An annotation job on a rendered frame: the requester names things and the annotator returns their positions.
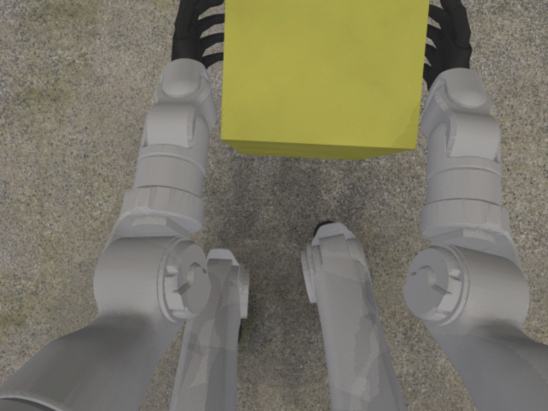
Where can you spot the right robot hand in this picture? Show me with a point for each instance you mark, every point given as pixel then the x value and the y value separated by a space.
pixel 452 40

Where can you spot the robot right thigh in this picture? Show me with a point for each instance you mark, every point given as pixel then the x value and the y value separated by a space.
pixel 360 370

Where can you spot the left robot hand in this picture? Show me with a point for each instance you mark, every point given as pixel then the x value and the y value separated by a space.
pixel 188 29

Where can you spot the robot left forearm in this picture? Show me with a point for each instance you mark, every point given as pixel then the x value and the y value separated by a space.
pixel 166 196

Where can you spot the robot thigh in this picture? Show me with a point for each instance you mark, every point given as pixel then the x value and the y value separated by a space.
pixel 360 370
pixel 206 376

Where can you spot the carton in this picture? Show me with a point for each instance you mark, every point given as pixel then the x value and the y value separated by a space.
pixel 336 79

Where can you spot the robot right forearm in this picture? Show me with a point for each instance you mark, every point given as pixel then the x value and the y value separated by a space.
pixel 463 168

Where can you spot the robot right upper arm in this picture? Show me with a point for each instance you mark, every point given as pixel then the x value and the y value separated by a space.
pixel 474 304

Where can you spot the robot left upper arm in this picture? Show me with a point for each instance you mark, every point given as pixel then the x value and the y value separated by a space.
pixel 145 289

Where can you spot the robot left thigh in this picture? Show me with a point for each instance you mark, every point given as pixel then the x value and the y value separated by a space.
pixel 206 376

